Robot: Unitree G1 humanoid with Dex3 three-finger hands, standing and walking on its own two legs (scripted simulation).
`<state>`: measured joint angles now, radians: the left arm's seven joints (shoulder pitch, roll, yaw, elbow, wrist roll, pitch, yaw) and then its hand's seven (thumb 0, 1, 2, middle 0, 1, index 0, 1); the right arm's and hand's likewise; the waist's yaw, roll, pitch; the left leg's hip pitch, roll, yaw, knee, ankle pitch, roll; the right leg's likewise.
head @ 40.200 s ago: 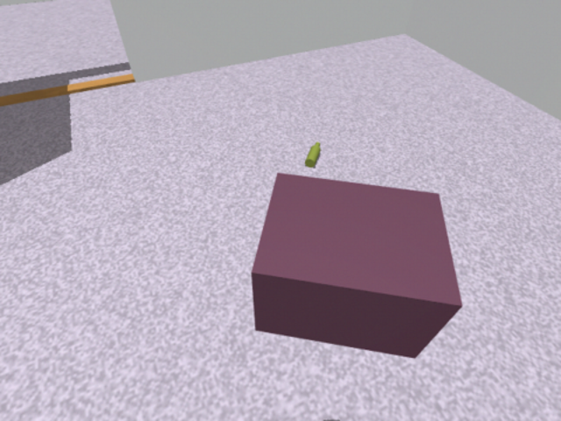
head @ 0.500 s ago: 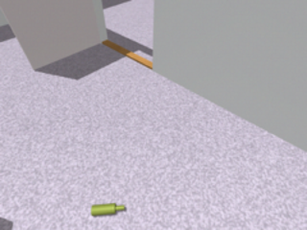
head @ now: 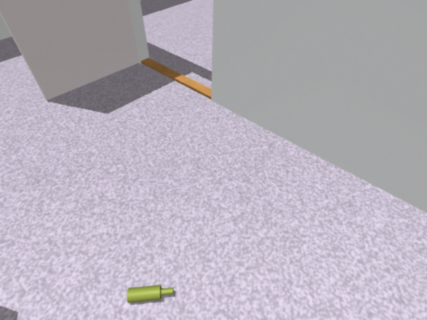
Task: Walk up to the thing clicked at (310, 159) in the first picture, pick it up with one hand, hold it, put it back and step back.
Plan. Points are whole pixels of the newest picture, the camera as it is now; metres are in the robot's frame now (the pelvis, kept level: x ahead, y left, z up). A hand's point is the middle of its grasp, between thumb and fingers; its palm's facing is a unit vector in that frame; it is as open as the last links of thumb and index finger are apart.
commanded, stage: rise first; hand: left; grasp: from above
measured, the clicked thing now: (151, 293) +0.39 +0.26 -0.75
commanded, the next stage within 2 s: none
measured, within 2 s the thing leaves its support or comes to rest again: neither
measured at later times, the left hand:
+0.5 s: hand out of the picture +0.13 +0.26 -0.19, palm faces -0.07 -0.91 -0.41, open 12.3 cm
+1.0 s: hand out of the picture +0.11 +0.28 -0.25, palm faces -0.20 -0.83 -0.52, open 14.0 cm
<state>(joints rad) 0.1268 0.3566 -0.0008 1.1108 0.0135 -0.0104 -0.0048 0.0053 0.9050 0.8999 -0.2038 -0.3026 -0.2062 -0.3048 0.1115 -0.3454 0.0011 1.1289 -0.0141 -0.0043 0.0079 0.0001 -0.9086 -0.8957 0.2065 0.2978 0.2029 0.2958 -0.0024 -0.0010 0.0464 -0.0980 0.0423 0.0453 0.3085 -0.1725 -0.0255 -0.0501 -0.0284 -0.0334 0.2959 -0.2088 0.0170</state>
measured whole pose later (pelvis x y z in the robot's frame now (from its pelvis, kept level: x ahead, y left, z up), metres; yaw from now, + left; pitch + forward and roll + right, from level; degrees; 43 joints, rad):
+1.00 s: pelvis -0.02 +0.01 -0.12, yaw +0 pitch +20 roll -3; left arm 0.25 0.34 0.14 0.44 0.31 0.18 0.01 0.00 -0.53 0.96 -0.12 -1.03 -0.12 -1.04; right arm 0.17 -0.23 -0.03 0.55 0.00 -0.14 -0.01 0.00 -0.92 -0.90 0.21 0.30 0.20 0.30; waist -0.02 0.01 -0.13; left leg -1.05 0.06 -0.02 1.24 -0.55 -0.01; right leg -0.96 -0.03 -0.05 1.20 -0.58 0.02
